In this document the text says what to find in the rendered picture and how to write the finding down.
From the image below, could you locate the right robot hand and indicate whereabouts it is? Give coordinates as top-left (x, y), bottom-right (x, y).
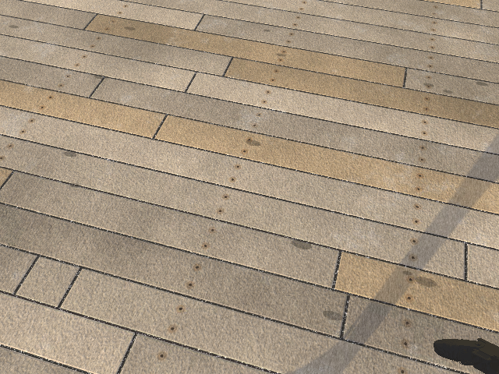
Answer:
top-left (434, 338), bottom-right (499, 374)

